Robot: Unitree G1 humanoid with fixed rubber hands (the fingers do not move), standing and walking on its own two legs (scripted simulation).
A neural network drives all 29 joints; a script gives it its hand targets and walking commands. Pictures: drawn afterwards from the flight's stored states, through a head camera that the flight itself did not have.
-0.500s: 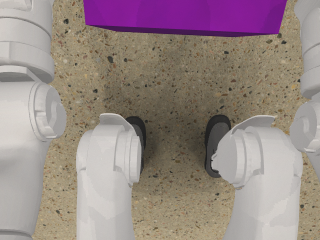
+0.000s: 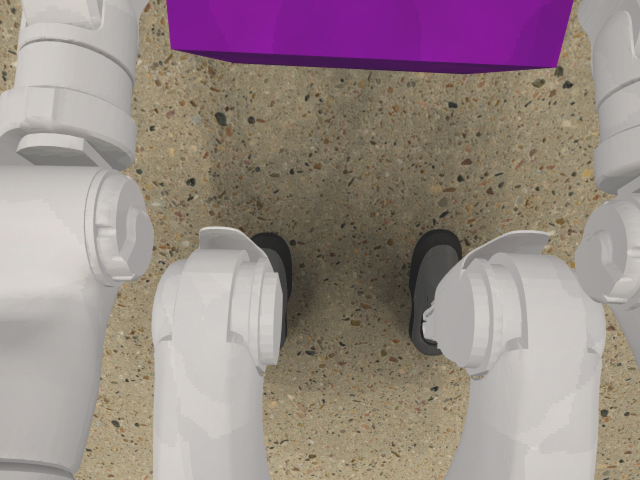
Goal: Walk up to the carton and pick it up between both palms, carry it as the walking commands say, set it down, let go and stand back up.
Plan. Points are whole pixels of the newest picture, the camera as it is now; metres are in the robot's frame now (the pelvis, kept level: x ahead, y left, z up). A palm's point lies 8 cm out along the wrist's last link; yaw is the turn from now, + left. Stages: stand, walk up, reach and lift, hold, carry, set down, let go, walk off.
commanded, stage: reach and lift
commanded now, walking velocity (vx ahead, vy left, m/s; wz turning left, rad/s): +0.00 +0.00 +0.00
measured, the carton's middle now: out of the picture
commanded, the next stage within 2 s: none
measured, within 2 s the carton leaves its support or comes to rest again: leaves its support in 0.70 s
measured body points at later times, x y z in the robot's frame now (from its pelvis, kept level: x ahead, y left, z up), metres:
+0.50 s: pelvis +0.00 +0.00 +0.00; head +0.39 +0.01 +0.20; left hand +0.58 +0.19 -0.20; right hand +0.56 -0.20 -0.21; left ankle +0.09 +0.12 -0.33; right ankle +0.10 -0.14 -0.33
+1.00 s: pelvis -0.02 +0.01 +0.01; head +0.36 +0.02 +0.23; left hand +0.58 +0.20 -0.15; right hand +0.56 -0.19 -0.15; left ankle +0.09 +0.12 -0.33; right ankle +0.10 -0.14 -0.33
